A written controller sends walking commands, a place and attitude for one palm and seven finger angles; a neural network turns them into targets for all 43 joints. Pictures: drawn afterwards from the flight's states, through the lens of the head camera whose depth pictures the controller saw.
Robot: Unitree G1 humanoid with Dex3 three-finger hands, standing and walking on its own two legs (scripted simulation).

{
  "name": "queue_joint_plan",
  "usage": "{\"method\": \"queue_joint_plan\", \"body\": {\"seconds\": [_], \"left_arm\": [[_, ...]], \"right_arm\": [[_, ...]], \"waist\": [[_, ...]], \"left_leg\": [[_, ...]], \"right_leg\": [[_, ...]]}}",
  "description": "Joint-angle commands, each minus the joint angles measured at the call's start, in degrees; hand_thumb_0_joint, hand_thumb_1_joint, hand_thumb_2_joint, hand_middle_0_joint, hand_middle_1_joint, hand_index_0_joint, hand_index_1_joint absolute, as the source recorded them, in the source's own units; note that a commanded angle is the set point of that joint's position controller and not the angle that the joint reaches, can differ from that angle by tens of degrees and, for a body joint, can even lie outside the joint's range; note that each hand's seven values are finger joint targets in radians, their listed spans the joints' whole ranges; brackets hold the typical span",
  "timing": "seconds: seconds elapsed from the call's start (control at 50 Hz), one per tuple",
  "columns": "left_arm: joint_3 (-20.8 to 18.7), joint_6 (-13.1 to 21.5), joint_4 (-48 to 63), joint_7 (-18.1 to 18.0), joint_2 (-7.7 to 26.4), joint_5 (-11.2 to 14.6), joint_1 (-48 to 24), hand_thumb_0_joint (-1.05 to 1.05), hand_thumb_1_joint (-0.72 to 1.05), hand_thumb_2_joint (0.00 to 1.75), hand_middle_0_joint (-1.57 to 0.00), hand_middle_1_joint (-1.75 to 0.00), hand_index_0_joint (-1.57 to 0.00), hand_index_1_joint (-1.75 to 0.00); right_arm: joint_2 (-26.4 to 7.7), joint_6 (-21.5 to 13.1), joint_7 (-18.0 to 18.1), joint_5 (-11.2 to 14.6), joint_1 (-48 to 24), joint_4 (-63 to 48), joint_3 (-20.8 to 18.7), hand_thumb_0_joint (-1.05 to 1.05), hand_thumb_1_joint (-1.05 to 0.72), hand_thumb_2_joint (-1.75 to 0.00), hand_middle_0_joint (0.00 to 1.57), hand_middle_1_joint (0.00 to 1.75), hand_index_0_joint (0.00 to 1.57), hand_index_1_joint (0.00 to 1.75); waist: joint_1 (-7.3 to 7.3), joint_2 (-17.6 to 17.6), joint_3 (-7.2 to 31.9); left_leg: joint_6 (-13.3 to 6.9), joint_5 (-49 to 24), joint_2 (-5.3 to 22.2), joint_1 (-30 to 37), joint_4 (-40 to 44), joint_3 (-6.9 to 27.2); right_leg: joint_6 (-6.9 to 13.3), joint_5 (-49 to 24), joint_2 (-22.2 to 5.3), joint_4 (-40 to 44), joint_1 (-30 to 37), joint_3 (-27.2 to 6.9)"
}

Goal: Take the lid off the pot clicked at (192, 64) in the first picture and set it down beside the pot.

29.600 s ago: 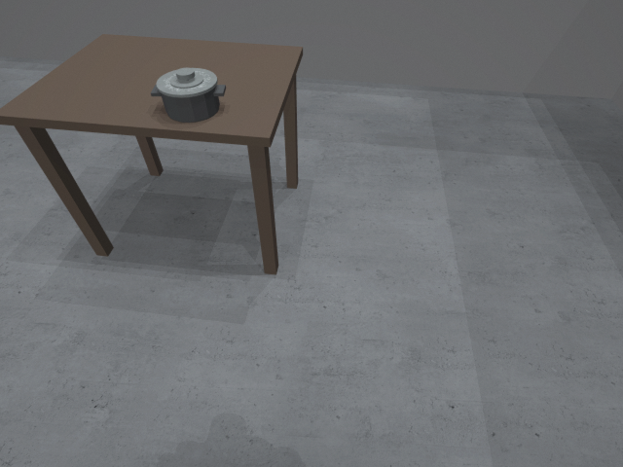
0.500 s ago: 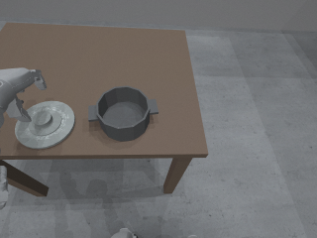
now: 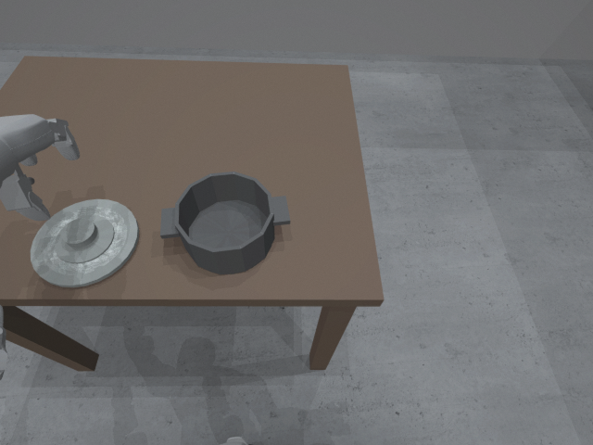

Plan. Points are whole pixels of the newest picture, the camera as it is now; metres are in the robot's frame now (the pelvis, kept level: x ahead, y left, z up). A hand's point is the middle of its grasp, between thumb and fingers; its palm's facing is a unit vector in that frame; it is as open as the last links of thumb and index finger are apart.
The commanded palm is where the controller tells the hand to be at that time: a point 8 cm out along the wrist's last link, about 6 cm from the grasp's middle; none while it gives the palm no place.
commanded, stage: draw the hand back to the body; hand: left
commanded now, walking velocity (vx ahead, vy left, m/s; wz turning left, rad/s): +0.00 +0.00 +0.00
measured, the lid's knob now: (79, 232) +0.45 +0.35 -0.05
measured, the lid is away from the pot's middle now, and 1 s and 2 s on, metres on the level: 0.24 0.24 0.24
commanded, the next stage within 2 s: none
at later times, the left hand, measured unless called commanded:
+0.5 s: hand (20, 212) +0.38 +0.33 +0.10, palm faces -0.39 -0.09 -0.92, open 11.0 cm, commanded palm +0.37 +0.33 +0.17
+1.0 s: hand (40, 192) +0.37 +0.27 +0.15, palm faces +0.48 -0.82 -0.32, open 10.0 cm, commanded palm +0.31 +0.30 +0.17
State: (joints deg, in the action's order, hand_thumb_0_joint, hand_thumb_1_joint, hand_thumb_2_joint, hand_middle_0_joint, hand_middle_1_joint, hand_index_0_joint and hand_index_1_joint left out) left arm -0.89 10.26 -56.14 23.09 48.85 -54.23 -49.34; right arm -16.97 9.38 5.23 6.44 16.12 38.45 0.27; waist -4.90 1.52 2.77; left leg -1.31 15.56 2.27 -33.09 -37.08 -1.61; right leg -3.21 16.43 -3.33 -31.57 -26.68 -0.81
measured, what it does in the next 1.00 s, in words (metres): stands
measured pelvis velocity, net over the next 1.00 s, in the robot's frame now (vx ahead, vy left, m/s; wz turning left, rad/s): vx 0.03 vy -0.03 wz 0.00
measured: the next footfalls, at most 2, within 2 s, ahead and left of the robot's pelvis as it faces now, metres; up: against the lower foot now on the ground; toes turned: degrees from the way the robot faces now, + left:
none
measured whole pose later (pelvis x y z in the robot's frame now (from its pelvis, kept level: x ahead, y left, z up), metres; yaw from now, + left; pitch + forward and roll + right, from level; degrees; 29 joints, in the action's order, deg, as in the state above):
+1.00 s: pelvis +0.03 -0.03 +0.02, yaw +0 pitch +0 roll -1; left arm -21.6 4.3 -20.2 -5.9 26.3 2.2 -12.5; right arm -15.5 -2.3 4.9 3.2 13.9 38.6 1.0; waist -0.3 2.4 -1.0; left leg 1.8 14.5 3.6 -12.1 -26.5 -1.6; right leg -2.1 16.4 -2.0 -23.4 -7.0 -0.2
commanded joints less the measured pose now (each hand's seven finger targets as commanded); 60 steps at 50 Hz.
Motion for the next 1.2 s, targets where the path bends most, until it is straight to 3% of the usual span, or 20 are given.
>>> {"method": "queue_joint_plan", "body": {"seconds": [0.0, 0.08, 0.12, 0.2, 0.28, 0.32, 0.36, 0.4, 0.48, 0.5, 0.54, 0.58, 0.62, 0.7, 0.74, 0.8, 0.88, 0.96, 1.12, 1.18], "left_arm": [[-6.5, 1.0, 12.5, -1.6, 20.3, 0.7, -23.9, 0.0, 0.02, 0.58, -0.33, -0.9, -0.33, -0.9], [-11.3, 2.5, 18.0, -1.7, 23.1, 1.9, -20.5, 0.0, 0.02, 0.58, -0.33, -0.9, -0.33, -0.9], [-13.6, 2.6, 16.5, -2.1, 24.5, 2.0, -16.5, 0.0, 0.02, 0.58, -0.33, -0.9, -0.33, -0.9], [-10.4, 1.1, 14.3, -1.8, 20.3, 2.5, -12.4, 0.0, 0.02, 0.58, -0.33, -0.9, -0.33, -0.9], [-10.2, 1.5, 21.1, -1.1, 19.0, 3.4, -11.3, 0.0, 0.02, 0.58, -0.33, -0.9, -0.33, -0.9], [-13.8, 1.5, 22.0, -0.9, 22.8, 4.4, -10.5, 0.0, 0.02, 0.58, -0.33, -0.9, -0.33, -0.9], [-14.1, 1.9, 24.1, -0.8, 22.8, 4.8, -10.7, 0.0, 0.02, 0.58, -0.33, -0.9, -0.33, -0.9], [-12.7, 2.1, 25.9, -1.1, 20.2, 5.1, -8.5, 0.0, 0.02, 0.58, -0.33, -0.9, -0.33, -0.9], [-11.6, 1.4, 24.6, -0.8, 16.9, 5.8, -3.5, 0.0, 0.02, 0.58, -0.33, -0.9, -0.33, -0.9], [-13.9, 0.9, 25.4, -9.8, -1.4, 39.5, -9.9, 0.0, 0.02, 0.58, -0.33, -0.9, -0.33, -0.9], [-13.1, -0.4, 29.0, -17.3, -2.3, 43.0, -4.2, 0.0, 0.02, 0.58, -0.33, -0.9, -0.33, -0.9], [-19.1, -1.6, 26.4, -21.4, 1.1, 49.6, 1.0, 0.0, 0.02, 0.58, -0.33, -0.9, -0.33, -0.9], [-24.8, -1.4, 30.4, -24.8, 5.6, 51.1, 0.2, 0.0, 0.04, 0.59, -0.32, -0.89, -0.32, -0.89], [-24.8, -0.1, 41.8, -28.4, 2.7, 53.2, -0.3, 0.0, 0.13, 0.62, -0.31, -0.83, -0.31, -0.83], [-25.6, -0.4, 43.6, -29.4, 0.6, 54.4, 6.1, 0.0, 0.17, 0.64, -0.3, -0.8, -0.3, -0.8], [-26.6, -1.5, 41.7, -29.8, -2.7, 55.8, 17.0, 0.0, 0.24, 0.66, -0.29, -0.75, -0.29, -0.75], [-24.2, -2.1, 43.7, -29.4, -7.2, 56.7, 20.1, 0.0, 0.33, 0.69, -0.28, -0.69, -0.28, -0.69], [-25.4, -1.9, 52.0, -29.7, -6.3, 57.1, 21.1, 0.0, 0.42, 0.73, -0.27, -0.63, -0.27, -0.63], [-25.5, -1.9, 60.1, -30.1, -9.3, 57.9, 29.4, 0.0, 0.59, 0.79, -0.24, -0.51, -0.24, -0.51], [-26.8, -2.7, 57.0, -30.1, -9.7, 58.3, 34.2, 0.0, 0.66, 0.81, -0.23, -0.47, -0.23, -0.47]], "right_arm": [[-10.5, -1.0, 0.8, -0.6, 3.4, -3.9, -3.5, 0.0, -0.9, -0.9, 0.2, 0.3, 0.2, 0.3], [-9.9, -1.0, 0.7, -0.8, 2.2, -5.2, -3.8, 0.0, -0.9, -0.9, 0.2, 0.3, 0.2, 0.3], [-9.8, -0.5, 0.5, -0.9, 2.1, -5.1, -3.7, 0.0, -0.9, -0.9, 0.2, 0.3, 0.2, 0.3], [-9.6, -0.1, -0.5, -0.7, 0.2, -5.6, -3.6, 0.0, -0.9, -0.9, 0.2, 0.3, 0.2, 0.3], [-8.8, 0.0, -0.5, -0.8, -1.6, -7.1, -3.7, 0.0, -0.9, -0.9, 0.2, 0.3, 0.2, 0.3], [-9.1, 0.3, -0.4, -1.0, -1.4, -6.9, -3.6, 0.0, -0.9, -0.9, 0.2, 0.3, 0.2, 0.3], [-9.0, 0.2, -0.1, -0.9, -2.4, -7.0, -3.5, 0.0, -0.9, -0.9, 0.2, 0.3, 0.2, 0.3], [-8.3, -0.2, -0.1, -1.3, -3.3, -7.2, -3.6, 0.0, -0.9, -0.9, 0.2, 0.3, 0.2, 0.3], [-8.0, -0.1, -0.5, -1.0, -5.0, -7.8, -3.3, 0.0, -0.9, -0.9, 0.2, 0.3, 0.2, 0.3], [-4.2, -2.1, 0.7, -0.3, 1.1, -10.8, -2.1, 0.0, -0.9, -0.9, 0.2, 0.3, 0.2, 0.3], [-5.5, -4.9, 1.8, -0.6, -2.3, -10.7, -1.1, 0.0, -0.9, -0.9, 0.2, 0.3, 0.2, 0.3], [-6.9, -6.6, 2.4, -1.4, -3.3, -9.8, -0.7, 0.0, -0.9, -0.9, 0.2, 0.3, 0.2, 0.3], [-7.1, -7.9, 2.4, -2.1, -2.9, -9.1, -0.8, 0.0, -0.9, -0.9, 0.2, 0.3, 0.2, 0.3], [-5.6, -11.9, 1.8, -3.0, -5.1, -8.8, -0.3, 0.0, -0.9, -0.9, 0.2, 0.3, 0.2, 0.3], [-5.3, -13.3, 1.3, -3.2, -5.5, -8.7, -0.3, 0.0, -0.9, -0.9, 0.2, 0.3, 0.2, 0.3], [-5.5, -13.8, 0.7, -3.5, -5.3, -8.3, -1.0, 0.0, -0.9, -0.9, 0.2, 0.3, 0.2, 0.3], [-5.7, -14.4, 0.3, -3.4, -6.4, -7.7, -1.7, 0.0, -0.9, -0.9, 0.2, 0.3, 0.2, 0.3], [-5.7, -15.4, 0.0, -3.5, -7.4, -7.9, -2.0, 0.0, -0.9, -0.9, 0.2, 0.3, 0.2, 0.3], [-4.6, -16.8, -0.1, -3.8, -9.7, -8.0, -1.8, 0.0, -0.9, -0.9, 0.2, 0.3, 0.2, 0.3], [-4.6, -16.3, 0.1, -3.9, -10.3, -7.4, -1.8, 0.0, -0.9, -0.9, 0.2, 0.3, 0.2, 0.3]], "waist": [[0.31, 6.3, 22.7], [1.5, 7.6, 27.6], [1.8, 6.6, 26.3], [1.65, 5.8, 19.3], [1.82, 5.7, 22.4], [2.23, 4.1, 22.9], [2.36, 3.9, 22.7], [2.18, 7.0, 22.1], [2.61, 4.0, 17.1], [-1.25, 4.2, 11.7], [0.72, 3.5, 10.6], [2.15, -2.3, 12.5], [3.16, -0.3, 14.7], [4.0, 12.4, 14.9], [4.97, 12.8, 13.8], [5.23, 5.8, 11.1], [4.56, 1.5, 7.8], [5.28, 2.5, 11.4], [6.08, 4.3, 9.6], [6.21, -0.3, 5.7]], "left_leg": [[-2.8, -17.8, -2.2, 23.0, 2.4, 0.1], [-3.0, -25.4, -2.2, 26.2, 1.7, 0.7], [-3.1, -25.9, -2.6, 24.9, 1.2, 0.4], [-2.9, -19.9, -2.7, 20.6, 2.3, -0.5], [-3.5, -21.7, -3.0, 23.5, 2.2, -0.3], [-3.6, -19.2, -3.3, 22.7, 2.5, -0.2], [-3.7, -18.1, -3.4, 22.7, 2.9, -0.2], [-3.5, -20.8, -3.2, 24.3, 2.8, -0.2], [-3.4, -17.0, -3.2, 22.3, 4.0, -0.2], [-2.1, -7.0, -0.4, 28.5, 6.3, -0.9], [-1.4, 0.9, 0.9, 31.2, 10.3, 3.9], [-1.3, -2.8, 0.5, 27.8, 10.3, 1.8], [-1.1, -9.0, 0.1, 28.1, 9.8, 0.4], [0.2, -14.5, 0.2, 31.8, 11.3, 0.0], [0.5, -16.8, 0.3, 31.9, 11.7, 0.1], [0.1, -18.8, 0.3, 29.2, 11.8, -1.2], [-0.4, -18.3, 0.2, 28.9, 11.9, -2.1], [-0.8, -21.9, -0.2, 32.3, 11.8, -2.2], [-0.6, -23.5, -0.5, 33.8, 12.5, -2.5], [-0.7, -21.0, -0.6, 32.0, 13.0, -2.8]], "right_leg": [[4.9, -13.9, 5.3, 2.5, 0.4, 5.1], [4.8, -18.4, 5.1, 1.6, 3.1, 5.4], [4.6, -19.6, 5.2, 1.2, 4.1, 5.6], [4.6, -17.3, 4.9, 2.0, 3.4, 5.6], [4.7, -19.0, 4.8, 2.4, 5.1, 5.2], [4.4, -18.6, 4.8, 2.4, 6.8, 5.5], [4.4, -18.4, 4.5, 2.4, 7.4, 5.5], [4.5, -18.5, 4.7, 2.7, 6.6, 5.6], [4.6, -16.1, 4.6, 3.7, 5.7, 5.8], [5.9, -8.7, 4.1, 5.7, 3.5, 6.0], [5.9, -3.9, 4.2, 6.9, 3.2, 5.9], [5.3, -6.5, 3.8, 7.8, 8.6, 4.8], [4.9, -11.3, 3.2, 7.7, 12.6, 4.1], [5.2, -15.0, 2.9, 8.6, 15.8, 4.1], [5.4, -17.0, 2.8, 8.6, 17.7, 4.5], [4.9, -21.1, 3.1, 8.6, 20.3, 4.8], [4.2, -22.2, 3.1, 9.6, 19.1, 4.7], [4.1, -25.8, 3.0, 9.4, 21.0, 4.3], [3.9, -27.4, 3.1, 9.9, 22.1, 4.5], [3.6, -26.7, 3.1, 10.8, 21.6, 4.4]]}}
